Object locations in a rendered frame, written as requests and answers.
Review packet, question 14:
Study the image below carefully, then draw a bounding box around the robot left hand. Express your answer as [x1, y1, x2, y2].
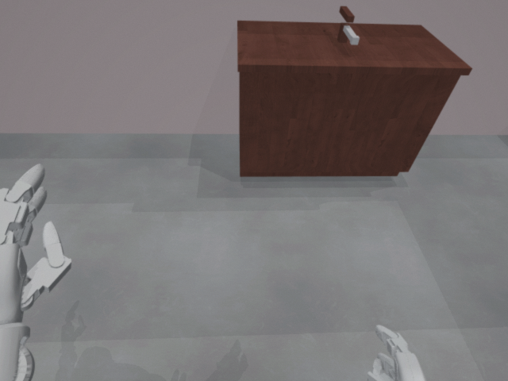
[0, 164, 71, 325]

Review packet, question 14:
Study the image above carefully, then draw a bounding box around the tap lever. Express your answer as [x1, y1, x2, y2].
[343, 25, 360, 45]

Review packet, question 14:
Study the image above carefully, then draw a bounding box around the robot left forearm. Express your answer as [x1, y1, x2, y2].
[0, 322, 35, 381]

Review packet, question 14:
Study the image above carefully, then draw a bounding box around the robot right hand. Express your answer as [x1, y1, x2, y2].
[368, 325, 427, 381]

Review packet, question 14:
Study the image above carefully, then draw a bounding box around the counter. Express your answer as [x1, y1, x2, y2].
[237, 6, 472, 177]

